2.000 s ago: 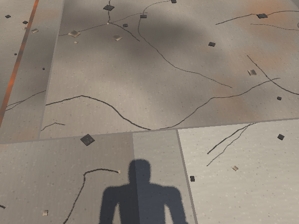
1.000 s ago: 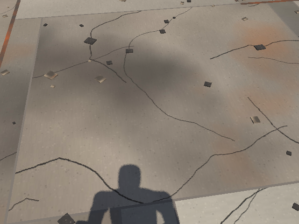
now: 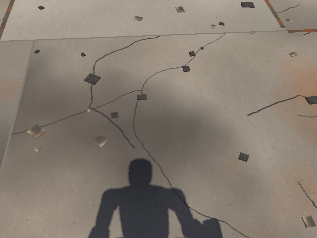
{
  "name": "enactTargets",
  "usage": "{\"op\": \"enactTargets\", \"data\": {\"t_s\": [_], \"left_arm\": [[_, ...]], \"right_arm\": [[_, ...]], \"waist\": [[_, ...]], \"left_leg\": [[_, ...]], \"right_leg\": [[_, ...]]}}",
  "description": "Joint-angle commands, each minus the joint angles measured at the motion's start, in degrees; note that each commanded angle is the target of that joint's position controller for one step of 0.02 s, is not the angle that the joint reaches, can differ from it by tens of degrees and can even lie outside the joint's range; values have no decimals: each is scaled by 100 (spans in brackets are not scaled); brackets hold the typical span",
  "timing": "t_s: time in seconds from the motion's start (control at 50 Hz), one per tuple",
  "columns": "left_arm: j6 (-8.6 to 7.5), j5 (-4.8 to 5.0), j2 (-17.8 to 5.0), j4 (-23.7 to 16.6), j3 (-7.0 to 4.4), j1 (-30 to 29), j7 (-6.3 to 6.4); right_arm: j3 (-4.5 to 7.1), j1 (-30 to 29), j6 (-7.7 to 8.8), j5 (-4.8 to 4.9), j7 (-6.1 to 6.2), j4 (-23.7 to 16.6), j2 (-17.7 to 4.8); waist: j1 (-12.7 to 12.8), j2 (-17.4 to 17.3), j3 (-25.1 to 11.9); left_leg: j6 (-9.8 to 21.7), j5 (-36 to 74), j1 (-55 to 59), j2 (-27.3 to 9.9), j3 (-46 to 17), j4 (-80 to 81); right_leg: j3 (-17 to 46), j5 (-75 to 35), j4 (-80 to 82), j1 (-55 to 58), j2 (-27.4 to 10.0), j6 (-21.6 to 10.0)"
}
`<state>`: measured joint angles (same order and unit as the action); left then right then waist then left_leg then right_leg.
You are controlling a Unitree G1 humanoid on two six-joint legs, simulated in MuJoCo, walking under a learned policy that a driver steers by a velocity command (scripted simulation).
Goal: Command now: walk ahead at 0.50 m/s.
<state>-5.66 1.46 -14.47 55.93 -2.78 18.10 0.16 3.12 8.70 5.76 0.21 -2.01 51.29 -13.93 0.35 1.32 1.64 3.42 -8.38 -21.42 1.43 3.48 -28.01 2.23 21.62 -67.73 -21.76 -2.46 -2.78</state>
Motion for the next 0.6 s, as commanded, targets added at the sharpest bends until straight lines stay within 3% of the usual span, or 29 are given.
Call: {"op": "enactTargets", "data": {"t_s": [0.02,0.04,0.1,0.22,0.34,0.4,0.42,0.44,0.46,0.48,0.5,0.52,0.54,0.56,0.6], "left_arm": [[10,-34,-421,-362,-165,98,68],[72,-37,-304,-335,-158,185,75],[142,-92,-355,-522,-199,-306,102],[80,-92,-214,-866,-154,-1470,11],[-1,-22,-217,-1205,-75,-2329,-185],[-53,-16,-425,-1193,-139,-1991,-250],[-62,-34,-574,-1054,-223,-1478,-238],[-59,-52,-845,-739,-370,-502,-202],[-45,-123,-1302,-526,-490,582,-142],[-30,-124,-1565,-400,-522,831,-188],[-44,-92,-1005,-452,-362,715,-192],[-58,-84,-797,-550,-289,189,-172],[-60,-112,-686,-658,-236,-307,-175],[-68,-161,-544,-686,-198,-576,-195],[-95,-208,-365,-617,-142,-643,-219]], "right_arm": [[62,206,76,-75,-31,-117,-403],[74,298,89,-65,-21,-49,-447],[128,611,101,-55,88,105,-699],[114,1148,15,12,226,297,-778],[162,1638,-118,65,264,581,-858],[221,1462,-184,86,291,583,-973],[228,1308,-208,93,291,550,-1002],[179,1231,-229,73,286,508,-876],[83,1295,-220,-34,282,365,-683],[-134,2005,-86,-12,211,388,120],[3,1626,50,121,182,431,-507],[81,1079,131,241,165,238,-790],[86,787,146,227,204,180,-775],[127,652,113,137,238,167,-727],[142,889,-43,110,249,225,-494]], "waist": [[45,-636,-435],[92,-651,-380],[51,-486,-111],[-276,-465,115],[-507,-468,400],[-201,-620,165],[108,-664,-155],[536,-555,-737],[835,155,-1625],[418,1663,-2287],[602,1030,-2099],[508,773,-1314],[320,262,-880],[162,104,-564],[-105,290,-466]], "left_leg": [[893,400,1179,-1413,-1717,1762],[944,545,1011,-1362,-1533,1881],[1029,933,1030,-1374,-1262,2103],[800,963,1514,-1236,-825,2200],[772,1090,2462,-1582,-798,1826],[624,2252,2686,-1691,-771,1277],[529,3222,2606,-1557,-627,699],[372,3611,2207,-1231,-398,-416],[160,1941,911,-845,-122,-2307],[-158,-2101,-1310,249,-357,-4146],[-32,-2415,-1910,-37,-1114,-4813],[66,-1907,-2229,-327,-984,-4867],[65,-1354,-2001,-635,-818,-4618],[40,-1036,-1760,-809,-776,-4293],[20,-735,-1219,-991,-798,-3889]], "right_leg": [[205,-653,12,-1167,-613,-49],[149,-733,135,-1093,-630,-19],[115,-1358,821,-1618,-697,137],[-71,-2759,2712,-1859,-492,218],[-178,-2352,3631,-1976,-295,90],[-332,-1771,3865,-1205,-72,-146],[-518,-1748,3964,-395,139,-263],[-563,-1875,3974,966,237,-439],[737,-1954,3855,2820,-882,-830],[3490,-840,4621,4541,-2049,-1691],[3750,-328,4984,4355,-1909,-1461],[2894,-607,5072,3605,-1751,-1209],[2226,-1224,5230,2726,-1554,-1095],[1761,-1666,5411,2025,-1363,-1052],[1239,-1888,5737,1420,-1105,-1004]]}}
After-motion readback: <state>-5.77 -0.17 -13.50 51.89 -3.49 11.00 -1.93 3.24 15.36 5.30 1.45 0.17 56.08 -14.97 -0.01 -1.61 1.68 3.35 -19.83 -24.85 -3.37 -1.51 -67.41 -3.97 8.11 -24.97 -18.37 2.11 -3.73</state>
